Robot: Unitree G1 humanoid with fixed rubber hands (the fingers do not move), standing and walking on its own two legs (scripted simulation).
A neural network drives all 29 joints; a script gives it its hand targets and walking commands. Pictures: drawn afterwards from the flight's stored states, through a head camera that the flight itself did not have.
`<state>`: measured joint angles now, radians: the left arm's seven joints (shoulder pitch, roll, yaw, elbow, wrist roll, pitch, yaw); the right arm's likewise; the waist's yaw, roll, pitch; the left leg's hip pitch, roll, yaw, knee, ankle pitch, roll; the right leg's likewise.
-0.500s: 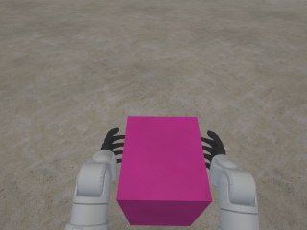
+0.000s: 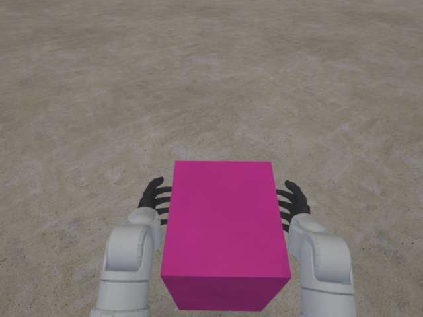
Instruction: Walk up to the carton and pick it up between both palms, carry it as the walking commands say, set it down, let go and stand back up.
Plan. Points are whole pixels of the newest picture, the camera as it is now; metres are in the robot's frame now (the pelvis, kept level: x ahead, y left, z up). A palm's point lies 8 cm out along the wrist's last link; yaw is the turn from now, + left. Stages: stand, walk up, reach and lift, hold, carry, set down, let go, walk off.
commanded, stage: carry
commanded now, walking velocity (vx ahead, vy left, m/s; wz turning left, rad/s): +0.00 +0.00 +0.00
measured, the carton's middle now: (221, 241) +0.28 +0.00 +0.00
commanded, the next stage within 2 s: none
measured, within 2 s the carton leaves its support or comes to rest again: neither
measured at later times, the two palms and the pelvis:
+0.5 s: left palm (147, 217) +0.28 +0.14 +0.09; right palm (296, 222) +0.28 -0.13 +0.09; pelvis +0.00 +0.00 +0.00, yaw +0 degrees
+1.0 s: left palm (132, 183) +0.35 +0.18 +0.09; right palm (260, 171) +0.41 -0.08 +0.08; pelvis +0.11 +0.00 +0.00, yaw +10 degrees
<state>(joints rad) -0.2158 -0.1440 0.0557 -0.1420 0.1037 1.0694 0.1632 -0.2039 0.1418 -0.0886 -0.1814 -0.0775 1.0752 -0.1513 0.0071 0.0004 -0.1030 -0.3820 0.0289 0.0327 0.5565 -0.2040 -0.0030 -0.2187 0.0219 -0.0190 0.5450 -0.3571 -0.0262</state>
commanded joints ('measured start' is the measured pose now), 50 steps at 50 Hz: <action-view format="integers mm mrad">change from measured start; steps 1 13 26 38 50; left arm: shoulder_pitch -375 -361 -358 -313 -233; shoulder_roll -931 -915 -958 -922 -950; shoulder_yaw -509 -493 -574 -558 -554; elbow -154 -129 -353 -361 -322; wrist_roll -256 -252 -344 -334 -347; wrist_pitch -32 -53 4 64 40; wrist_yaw -123 -122 -78 -72 -82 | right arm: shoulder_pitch -332 -332 -339 -290 -298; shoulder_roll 905 886 923 910 923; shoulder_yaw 502 486 578 567 598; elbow -86 -71 -320 -284 -351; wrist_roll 211 208 300 289 278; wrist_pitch -29 -52 1 69 53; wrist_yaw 137 134 79 64 71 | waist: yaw -4 -6 -5 -47 21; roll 73 86 73 159 -254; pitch -199 -238 -236 -319 -221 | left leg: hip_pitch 170 213 146 456 -491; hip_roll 105 110 85 170 -35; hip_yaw -89 -80 -103 -297 61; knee -98 -65 -85 -187 407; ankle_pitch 227 311 -113 69 -305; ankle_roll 37 34 58 168 4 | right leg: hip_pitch -57 -47 -4 -167 570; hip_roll -96 -102 -102 -105 -557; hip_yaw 53 58 41 -161 399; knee -70 -60 -63 369 -335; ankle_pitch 166 246 -122 264 267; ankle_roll -27 -29 -32 74 -139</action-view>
